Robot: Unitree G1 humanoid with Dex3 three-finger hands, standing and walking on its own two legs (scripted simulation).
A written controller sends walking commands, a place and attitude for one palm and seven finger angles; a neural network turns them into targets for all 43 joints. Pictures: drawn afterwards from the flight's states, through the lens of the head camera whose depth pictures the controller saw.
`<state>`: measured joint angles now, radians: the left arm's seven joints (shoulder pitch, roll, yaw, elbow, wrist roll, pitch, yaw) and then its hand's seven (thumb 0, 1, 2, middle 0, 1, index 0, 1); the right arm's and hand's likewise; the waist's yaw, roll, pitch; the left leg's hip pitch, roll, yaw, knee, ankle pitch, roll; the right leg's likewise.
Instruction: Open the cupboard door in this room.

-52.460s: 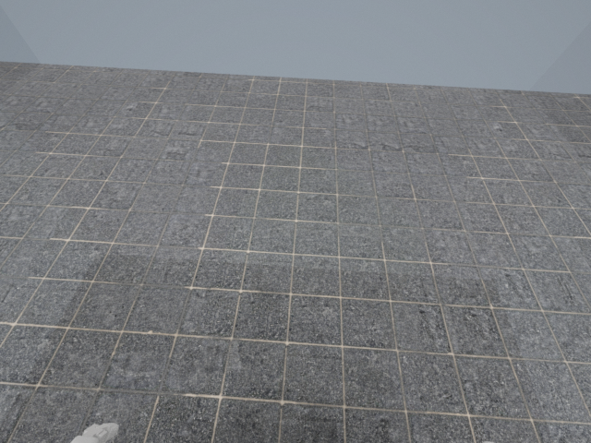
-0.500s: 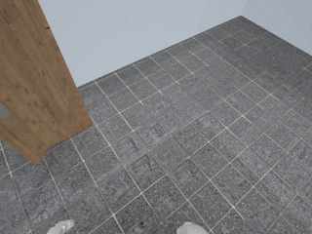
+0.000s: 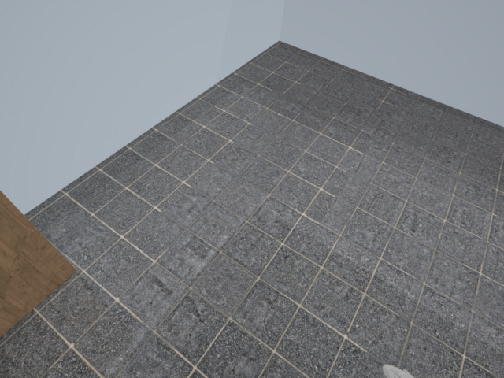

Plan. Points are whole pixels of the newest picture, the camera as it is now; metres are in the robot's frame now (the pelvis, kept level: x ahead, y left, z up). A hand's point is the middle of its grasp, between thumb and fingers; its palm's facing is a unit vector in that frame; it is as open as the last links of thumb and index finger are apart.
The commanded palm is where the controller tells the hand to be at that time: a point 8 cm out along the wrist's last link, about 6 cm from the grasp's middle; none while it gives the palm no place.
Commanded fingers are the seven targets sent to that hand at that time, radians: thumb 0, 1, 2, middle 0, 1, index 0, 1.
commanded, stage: walk to a spot facing it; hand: left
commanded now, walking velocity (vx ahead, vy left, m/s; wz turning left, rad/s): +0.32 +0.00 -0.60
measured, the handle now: out of the picture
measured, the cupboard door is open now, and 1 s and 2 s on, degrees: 43 43 43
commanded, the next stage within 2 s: turn to face it in 1.06 s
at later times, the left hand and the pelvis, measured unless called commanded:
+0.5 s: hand (238, 249) +0.40 +0.06 -0.16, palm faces -0.32 -0.92 -0.21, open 7.4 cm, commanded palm none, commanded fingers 0.00 0.90 0.90 -0.20 -0.30 -0.20 -0.30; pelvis +0.18 -0.07 -0.01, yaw -16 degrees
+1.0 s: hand (243, 266) +0.36 +0.04 -0.16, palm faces -0.25 -0.95 -0.18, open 7.3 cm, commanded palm none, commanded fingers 0.00 0.90 0.90 -0.20 -0.30 -0.20 -0.30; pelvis +0.42 -0.15 +0.00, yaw -23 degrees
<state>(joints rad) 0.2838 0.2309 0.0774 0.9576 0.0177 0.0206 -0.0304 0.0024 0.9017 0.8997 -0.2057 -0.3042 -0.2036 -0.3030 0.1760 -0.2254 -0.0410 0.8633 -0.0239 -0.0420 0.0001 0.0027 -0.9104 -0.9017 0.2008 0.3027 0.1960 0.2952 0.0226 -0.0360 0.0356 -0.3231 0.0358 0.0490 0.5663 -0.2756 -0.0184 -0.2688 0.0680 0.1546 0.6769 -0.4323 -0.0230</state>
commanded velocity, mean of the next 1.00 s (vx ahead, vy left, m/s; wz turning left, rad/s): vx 0.35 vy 0.00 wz -0.27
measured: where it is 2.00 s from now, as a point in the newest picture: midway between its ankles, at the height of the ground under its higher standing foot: (311, 269)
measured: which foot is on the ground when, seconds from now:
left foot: down 0.00-0.44, up 0.46-1.00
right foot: up 0.00-0.42, down 0.44-1.00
